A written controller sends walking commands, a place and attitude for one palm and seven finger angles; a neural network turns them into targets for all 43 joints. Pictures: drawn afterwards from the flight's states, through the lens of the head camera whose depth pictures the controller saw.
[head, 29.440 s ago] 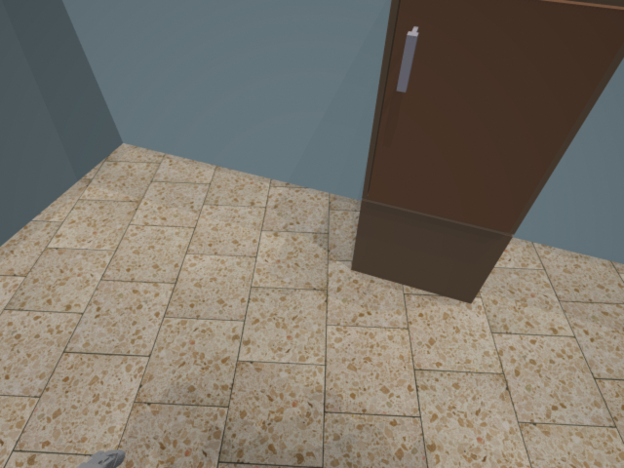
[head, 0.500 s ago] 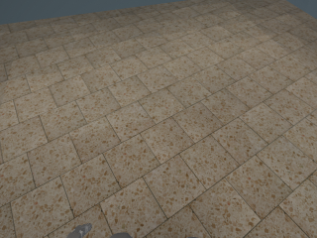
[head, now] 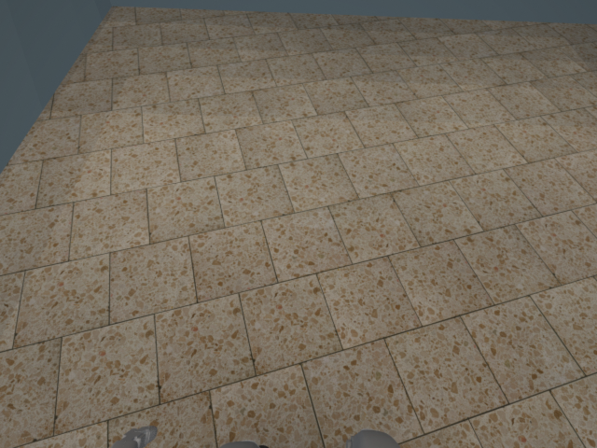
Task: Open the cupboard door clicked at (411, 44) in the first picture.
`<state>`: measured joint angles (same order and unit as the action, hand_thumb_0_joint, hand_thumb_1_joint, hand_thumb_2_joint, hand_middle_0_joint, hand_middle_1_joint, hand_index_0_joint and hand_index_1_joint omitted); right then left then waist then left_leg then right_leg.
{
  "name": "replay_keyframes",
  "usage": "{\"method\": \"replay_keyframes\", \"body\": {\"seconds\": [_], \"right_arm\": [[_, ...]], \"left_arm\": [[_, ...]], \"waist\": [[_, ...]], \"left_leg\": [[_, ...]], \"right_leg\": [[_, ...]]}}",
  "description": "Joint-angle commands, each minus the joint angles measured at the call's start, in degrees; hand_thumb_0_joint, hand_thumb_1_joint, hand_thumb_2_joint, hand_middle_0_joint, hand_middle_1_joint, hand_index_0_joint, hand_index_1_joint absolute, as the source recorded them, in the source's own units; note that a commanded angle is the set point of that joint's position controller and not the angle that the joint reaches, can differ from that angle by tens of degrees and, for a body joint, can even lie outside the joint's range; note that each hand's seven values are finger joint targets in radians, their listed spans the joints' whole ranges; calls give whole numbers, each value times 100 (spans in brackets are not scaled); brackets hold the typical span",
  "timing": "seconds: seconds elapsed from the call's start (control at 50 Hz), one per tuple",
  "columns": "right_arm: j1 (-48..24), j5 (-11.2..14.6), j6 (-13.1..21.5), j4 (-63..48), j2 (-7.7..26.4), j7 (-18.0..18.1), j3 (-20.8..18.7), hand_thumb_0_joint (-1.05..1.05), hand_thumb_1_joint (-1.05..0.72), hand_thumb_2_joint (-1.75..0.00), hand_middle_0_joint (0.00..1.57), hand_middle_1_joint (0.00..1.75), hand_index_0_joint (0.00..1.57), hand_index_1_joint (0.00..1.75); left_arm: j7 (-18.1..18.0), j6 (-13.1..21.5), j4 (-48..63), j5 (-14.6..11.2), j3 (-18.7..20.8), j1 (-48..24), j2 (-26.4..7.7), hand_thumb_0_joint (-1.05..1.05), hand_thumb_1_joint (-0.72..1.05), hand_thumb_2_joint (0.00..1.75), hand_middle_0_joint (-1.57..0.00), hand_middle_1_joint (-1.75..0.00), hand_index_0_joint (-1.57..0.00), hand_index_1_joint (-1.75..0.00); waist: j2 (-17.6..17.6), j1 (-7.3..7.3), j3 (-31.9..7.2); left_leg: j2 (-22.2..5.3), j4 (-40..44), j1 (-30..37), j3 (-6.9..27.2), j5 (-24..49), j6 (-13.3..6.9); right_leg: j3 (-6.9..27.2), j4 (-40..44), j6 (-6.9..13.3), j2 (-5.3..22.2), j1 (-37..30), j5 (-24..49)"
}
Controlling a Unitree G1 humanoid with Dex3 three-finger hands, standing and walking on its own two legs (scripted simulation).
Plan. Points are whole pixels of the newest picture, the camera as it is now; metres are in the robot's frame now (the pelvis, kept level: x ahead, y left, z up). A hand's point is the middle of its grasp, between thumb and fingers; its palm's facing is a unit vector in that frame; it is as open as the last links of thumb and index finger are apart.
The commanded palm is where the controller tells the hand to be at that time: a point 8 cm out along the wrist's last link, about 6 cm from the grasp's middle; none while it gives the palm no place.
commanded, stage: turn to face it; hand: left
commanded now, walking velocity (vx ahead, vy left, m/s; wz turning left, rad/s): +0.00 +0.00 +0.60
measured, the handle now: out of the picture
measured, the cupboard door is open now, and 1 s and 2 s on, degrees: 37 37 37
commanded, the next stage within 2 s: none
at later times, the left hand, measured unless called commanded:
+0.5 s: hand out of the picture +0.01 +0.14 -0.17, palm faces +0.38 -0.89 -0.23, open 7.4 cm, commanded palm none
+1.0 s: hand out of the picture +0.06 +0.13 -0.14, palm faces +0.59 -0.75 -0.29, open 7.4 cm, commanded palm none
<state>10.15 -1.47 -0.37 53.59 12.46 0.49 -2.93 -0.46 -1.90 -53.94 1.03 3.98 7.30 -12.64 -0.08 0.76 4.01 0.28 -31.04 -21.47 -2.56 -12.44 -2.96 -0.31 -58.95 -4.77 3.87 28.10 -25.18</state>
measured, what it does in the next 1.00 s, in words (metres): walks ahead, turning left: right foot, then left foot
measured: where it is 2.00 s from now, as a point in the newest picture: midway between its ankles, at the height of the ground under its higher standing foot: outside the picture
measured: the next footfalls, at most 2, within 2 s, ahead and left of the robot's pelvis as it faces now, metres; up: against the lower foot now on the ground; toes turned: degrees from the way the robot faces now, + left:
right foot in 0.16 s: +0.07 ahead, -0.17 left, +0.00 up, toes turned +4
left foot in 0.52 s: +0.04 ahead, +0.07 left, +0.00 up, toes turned +30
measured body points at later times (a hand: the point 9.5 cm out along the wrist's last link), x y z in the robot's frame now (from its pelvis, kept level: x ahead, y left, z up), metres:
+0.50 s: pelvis +0.05 -0.05 +0.00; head +0.10 -0.03 +0.44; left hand -0.01 +0.19 -0.15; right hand +0.25 -0.25 -0.14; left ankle +0.00 +0.06 -0.72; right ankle +0.03 -0.17 -0.73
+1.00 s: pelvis +0.10 -0.08 +0.00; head +0.16 -0.07 +0.44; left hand +0.03 +0.17 -0.12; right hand +0.31 -0.24 -0.17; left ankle -0.02 +0.00 -0.64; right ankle +0.15 -0.17 -0.73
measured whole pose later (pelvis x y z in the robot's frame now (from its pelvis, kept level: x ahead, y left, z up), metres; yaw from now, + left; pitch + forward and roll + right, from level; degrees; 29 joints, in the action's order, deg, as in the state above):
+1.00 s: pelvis +0.10 -0.08 +0.00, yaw +39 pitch +1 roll +2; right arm 8.7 -0.8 -4.5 54.4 14.4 -1.1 -5.2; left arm -1.1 0.3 -49.7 1.3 2.0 9.4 -9.9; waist 2.5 1.3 5.9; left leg 1.4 -67.1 -28.8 1.6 -26.5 2.5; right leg -7.1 -33.8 1.3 4.5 15.9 -19.4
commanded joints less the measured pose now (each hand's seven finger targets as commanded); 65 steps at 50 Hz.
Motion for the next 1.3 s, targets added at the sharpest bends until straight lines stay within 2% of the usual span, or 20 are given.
{"method": "replay_keyframes", "body": {"seconds": [0.0, 0.1, 0.14, 0.24, 0.38, 0.46, 0.48, 0.5, 0.52, 0.62, 0.8, 0.82, 0.86, 0.92, 0.98, 1.14, 1.22, 1.24, 1.26, 1.28], "right_arm": [[255, -27, -27, -339, 1178, 11, -381, 0, -90, -90, 20, 30, 20, 30], [-254, 56, -124, -549, 1029, -44, -414, 0, -90, -90, 20, 30, 20, 30], [-367, 98, -117, -765, 559, -118, -356, 0, -90, -90, 20, 30, 20, 30], [-317, 72, -287, -420, 474, -218, -287, 0, -90, -90, 20, 30, 20, 30], [-969, 106, -214, -572, 312, -261, -129, 0, -90, -90, 20, 30, 20, 30], [-331, 73, -150, -501, 545, -222, -199, 0, -90, -90, 20, 30, 20, 30], [82, 32, -106, -397, 867, -205, -294, 0, -90, -90, 20, 30, 20, 30], [532, -13, -68, -353, 1593, -164, -482, 0, -90, -90, 20, 30, 20, 30], [871, 52, -132, -238, 1796, -144, -509, 0, -90, -90, 20, 30, 20, 30], [-221, 7, -51, -528, 1236, 21, -340, 0, -90, -90, 20, 30, 20, 30], [-392, 7, -123, -603, 1207, -19, -417, 0, -90, -90, 20, 30, 20, 30], [-478, 45, -120, -632, 1124, -29, -405, 0, -90, -90, 20, 30, 20, 30], [-392, 116, -108, -823, 509, -94, -326, 0, -90, -90, 20, 30, 20, 30], [-375, 47, -255, -511, 655, -148, -362, 0, -90, -90, 20, 30, 20, 30], [-266, 66, -292, -374, 437, -223, -264, 0, -90, -90, 20, 30, 20, 30], [-803, 102, -234, -456, 250, -254, -137, 0, -90, -90, 20, 30, 20, 30], [-335, 79, -172, -440, 444, -228, -176, 0, -90, -90, 20, 30, 20, 30], [99, 49, -132, -338, 657, -230, -246, 0, -90, -90, 20, 30, 20, 30], [511, -15, -80, -295, 1365, -186, -419, 0, -90, -90, 20, 30, 20, 30], [862, 25, -119, -226, 1748, -126, -498, 0, -90, -90, 20, 30, 20, 30]], "left_arm": [[-33, 81, 519, -2, 53, 83, -260, 0, 90, 90, -20, -30, -20, -30], [-83, 218, 457, -7, 136, 827, -575, 0, 90, 90, -20, -30, -20, -30], [-150, 279, 537, 103, 260, 960, -1443, 0, 90, 90, -20, -30, -20, -30], [-174, 314, 634, 51, 67, 283, -726, 0, 90, 90, -20, -30, -20, -30], [-144, 314, 360, 75, 185, 1115, -1105, 0, 90, 90, -20, -30, -20, -30], [-98, 313, 383, 23, 234, 881, -1205, 0, 90, 90, -20, -30, -20, -30], [-67, 304, 460, -23, 221, 791, -1132, 0, 90, 90, -20, -30, -20, -30], [-11, 272, 722, -71, 134, 635, -695, 0, 90, 90, -20, -30, -20, -30], [-68, 178, 945, -1, 75, 305, -648, 0, 90, 90, -20, -30, -20, -30], [-21, 17, 562, 16, 124, 324, -558, 0, 90, 90, -20, -30, -20, -30], [-23, 156, 647, -27, 110, 654, -453, 0, 90, 90, -20, -30, -20, -30], [-44, 215, 595, -21, 152, 926, -558, 0, 90, 90, -20, -30, -20, -30], [-132, 302, 597, 106, 306, 1225, -1493, 0, 90, 90, -20, -30, -20, -30], [-177, 281, 723, 24, 119, 418, -877, 0, 90, 90, -20, -30, -20, -30], [-185, 327, 769, 31, 71, 341, -688, 0, 90, 90, -20, -30, -20, -30], [-172, 312, 444, 80, 199, 1045, -946, 0, 90, 90, -20, -30, -20, -30], [-119, 287, 462, 36, 260, 833, -1134, 0, 90, 90, -20, -30, -20, -30], [-97, 280, 484, -3, 251, 706, -1075, 0, 90, 90, -20, -30, -20, -30], [-36, 239, 701, -67, 201, 650, -754, 0, 90, 90, -20, -30, -20, -30], [-50, 187, 995, -30, 81, 256, -528, 0, 90, 90, -20, -30, -20, -30]], "waist": [[791, 110, -895], [582, -273, -859], [-1825, -426, -715], [-1149, 42, -408], [-1189, -394, -581], [-1036, 33, -883], [-416, 297, -1184], [1479, 552, -1420], [1310, 617, -1485], [845, 26, -511], [962, -168, -679], [694, -329, -769], [-1979, -497, -817], [-1273, -69, -348], [-1114, 26, -508], [-1256, -340, -605], [-1047, -14, -781], [-565, 254, -1036], [1154, 484, -1300], [1729, 629, -1333]], "left_leg": [[-1348, 924, 932, 1630, 1737, -630], [-792, 195, -273, 1670, 739, -158], [394, -2489, -1572, 309, -2350, 553], [-229, -3875, -1313, 302, -1227, 671], [-55, -1456, -660, -403, -1435, 603], [117, 157, 738, -649, -345, 408], [-326, 552, 1945, -279, 1018, 187], [-2075, 634, 3029, 2092, 3446, -753], [-2649, 651, 2728, 2248, 4093, -1234], [-1474, 1032, 1108, 1351, 2112, -646], [-1084, 441, 490, 1682, 1802, -440], [-862, 93, 156, 1578, 1420, -227], [482, -2486, -1487, 295, -2396, 538], [-151, -4474, -1388, 665, -1520, 564], [-215, -3848, -1210, 329, -1109, 685], [-152, -1561, -652, -297, -1401, 595], [28, -158, 536, -582, -608, 407], [-126, 569, 1458, -381, 281, 294], [-1580, 729, 2606, 1652, 2317, -470], [-2589, 844, 2655, 2662, 4137, -1239]], "right_leg": [[-143, 994, -16, -188, -291, 5], [-134, 3437, 138, -139, -2187, 1201], [2254, 4449, 1223, 2519, -2461, 2030], [103, 3758, 1004, 1469, -1951, 3639], [-496, 3169, 966, 1669, -2948, 5329], [-1005, 2198, 635, 1619, -2418, 5163], [-1176, 1263, 366, 1473, -1538, 4325], [-1234, -209, -54, 542, 315, -53], [-494, -836, 13, 379, 582, -1383], [9, -696, -53, 288, 377, -7], [-391, 2339, 45, -341, -1378, 665], [-342, 3162, 84, -227, -2012, 1273], [2172, 4218, 1088, 2378, -2974, 2650], [1049, 4007, 1194, 1810, -1863, 2612], [-96, 3770, 957, 1459, -2183, 3685], [-639, 3284, 999, 1730, -2958, 5004], [-1021, 2541, 765, 1763, -2405, 4679], [-1205, 1659, 538, 1629, -1882, 4148], [-1357, 267, 84, 809, -183, 977], [-753, -665, -18, 359, 632, -1518]]}}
